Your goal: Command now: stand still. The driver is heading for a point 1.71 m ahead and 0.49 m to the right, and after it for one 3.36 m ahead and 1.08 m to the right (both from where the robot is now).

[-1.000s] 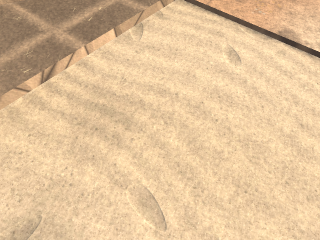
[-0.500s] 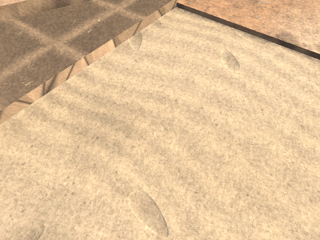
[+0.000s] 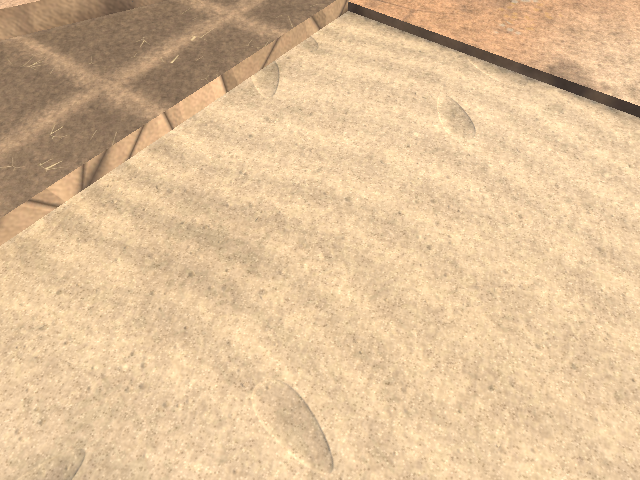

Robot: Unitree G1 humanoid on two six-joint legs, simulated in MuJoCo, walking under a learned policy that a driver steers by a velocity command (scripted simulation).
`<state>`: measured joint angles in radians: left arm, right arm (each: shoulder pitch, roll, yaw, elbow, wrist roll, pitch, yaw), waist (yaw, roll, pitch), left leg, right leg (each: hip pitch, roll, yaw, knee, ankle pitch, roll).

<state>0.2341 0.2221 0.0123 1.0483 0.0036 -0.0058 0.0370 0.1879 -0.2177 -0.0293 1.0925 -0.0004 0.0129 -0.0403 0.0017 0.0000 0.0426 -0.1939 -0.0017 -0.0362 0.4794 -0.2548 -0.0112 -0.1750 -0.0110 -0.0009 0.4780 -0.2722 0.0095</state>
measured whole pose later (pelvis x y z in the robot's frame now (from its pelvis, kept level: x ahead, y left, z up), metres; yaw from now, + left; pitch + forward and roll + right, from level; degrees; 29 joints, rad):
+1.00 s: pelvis +0.24 -0.01 -0.03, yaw -5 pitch +2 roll +0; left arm -0.04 0.23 0.02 0.82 -0.03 -0.09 -0.06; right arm 0.50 -0.23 -0.02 1.09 0.00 -0.07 -0.03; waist -0.07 -0.01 0.03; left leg 0.22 0.01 0.10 0.24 -0.46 -0.01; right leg -0.58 0.00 -0.08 0.59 -0.05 -0.12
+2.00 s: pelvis +0.76 -0.18 -0.01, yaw -37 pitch +3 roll +2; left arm 0.04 0.25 0.04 0.62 -0.02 -0.05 -0.05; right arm 0.39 -0.29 -0.07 0.91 0.03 -0.07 0.00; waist -0.09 -0.03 0.03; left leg 0.08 0.05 0.19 0.31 -0.41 -0.05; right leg -0.52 -0.03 -0.02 0.55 -0.11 -0.09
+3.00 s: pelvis +1.25 -0.43 +0.00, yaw -7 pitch +3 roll +0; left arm 0.03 0.27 0.05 0.69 -0.01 -0.11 -0.02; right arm 0.35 -0.29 -0.08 0.73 0.02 -0.04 -0.01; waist -0.08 -0.03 0.01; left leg -0.11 -0.10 -0.19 0.45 -0.37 0.06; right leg -0.54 -0.01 0.08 0.50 -0.01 0.04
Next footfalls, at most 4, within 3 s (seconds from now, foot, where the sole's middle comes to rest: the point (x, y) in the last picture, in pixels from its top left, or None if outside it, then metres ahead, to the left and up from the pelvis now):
1.02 right None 0.42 -0.12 -0.78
1.50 left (330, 383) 0.73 0.01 -0.78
2.00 right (489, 348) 0.83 -0.37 -0.78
2.56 left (447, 231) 1.21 -0.32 -0.78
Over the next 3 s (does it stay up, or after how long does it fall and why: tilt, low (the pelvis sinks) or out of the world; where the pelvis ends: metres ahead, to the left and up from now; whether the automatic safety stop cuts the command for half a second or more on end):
stays up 1.25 -0.43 0.00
